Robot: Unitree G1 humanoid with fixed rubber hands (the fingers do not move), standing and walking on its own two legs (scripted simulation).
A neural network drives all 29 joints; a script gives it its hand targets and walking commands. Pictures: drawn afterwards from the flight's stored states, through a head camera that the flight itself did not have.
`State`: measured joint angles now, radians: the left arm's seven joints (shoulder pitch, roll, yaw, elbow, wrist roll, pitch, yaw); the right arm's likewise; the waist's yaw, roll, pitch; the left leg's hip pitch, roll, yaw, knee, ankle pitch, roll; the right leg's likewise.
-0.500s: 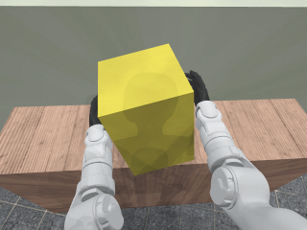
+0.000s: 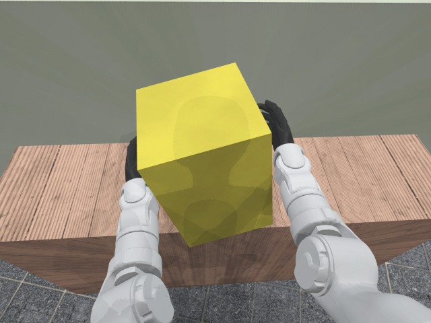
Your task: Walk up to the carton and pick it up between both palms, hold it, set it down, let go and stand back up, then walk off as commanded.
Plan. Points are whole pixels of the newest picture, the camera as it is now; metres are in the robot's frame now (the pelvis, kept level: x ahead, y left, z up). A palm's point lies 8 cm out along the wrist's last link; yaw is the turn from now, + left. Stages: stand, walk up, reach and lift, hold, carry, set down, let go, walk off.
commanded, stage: set down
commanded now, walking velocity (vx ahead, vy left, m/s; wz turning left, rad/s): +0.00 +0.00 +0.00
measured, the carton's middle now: (210, 163) +0.41 +0.01 +0.03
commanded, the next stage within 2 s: none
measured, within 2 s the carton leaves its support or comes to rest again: rests again in 1.72 s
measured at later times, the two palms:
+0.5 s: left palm (136, 178) +0.37 +0.15 +0.04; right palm (280, 141) +0.41 -0.13 +0.09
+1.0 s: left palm (136, 179) +0.37 +0.15 +0.04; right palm (280, 142) +0.41 -0.13 +0.09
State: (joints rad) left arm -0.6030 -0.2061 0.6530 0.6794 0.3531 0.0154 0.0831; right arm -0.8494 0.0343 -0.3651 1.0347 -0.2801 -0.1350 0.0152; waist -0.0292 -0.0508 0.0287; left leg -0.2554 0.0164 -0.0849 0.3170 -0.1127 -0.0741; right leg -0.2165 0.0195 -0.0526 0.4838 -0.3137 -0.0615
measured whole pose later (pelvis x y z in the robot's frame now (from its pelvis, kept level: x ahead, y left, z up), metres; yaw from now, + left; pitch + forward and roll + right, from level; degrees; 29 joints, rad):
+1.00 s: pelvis +0.00 +0.00 +0.00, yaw +0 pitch +3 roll +2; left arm -0.60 -0.21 0.68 0.69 0.38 -0.02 0.08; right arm -0.84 0.05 -0.42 1.03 -0.31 -0.15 0.03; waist -0.03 -0.07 0.03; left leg -0.26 0.02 -0.08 0.32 -0.11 -0.06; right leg -0.22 0.02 -0.05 0.48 -0.31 -0.07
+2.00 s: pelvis -0.02 +0.02 -0.01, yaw -2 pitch +15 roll -1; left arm -0.56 0.00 0.20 0.92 0.08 -0.24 0.22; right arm -0.82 -0.27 0.10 1.28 0.34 -0.35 0.05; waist 0.02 0.00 -0.13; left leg -0.61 0.06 -0.08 0.47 -0.12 -0.07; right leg -0.51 0.07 -0.05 0.48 -0.24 -0.06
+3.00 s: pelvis -0.04 +0.02 -0.01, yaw -2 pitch +11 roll -1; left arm -0.01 -0.02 0.00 0.33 0.08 -0.13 0.26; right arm -0.20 -0.33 0.11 0.95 0.36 -0.45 0.19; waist 0.02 -0.06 -0.12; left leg -0.55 0.06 -0.08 0.44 -0.09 -0.07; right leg -0.47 0.07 -0.05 0.48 -0.21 -0.06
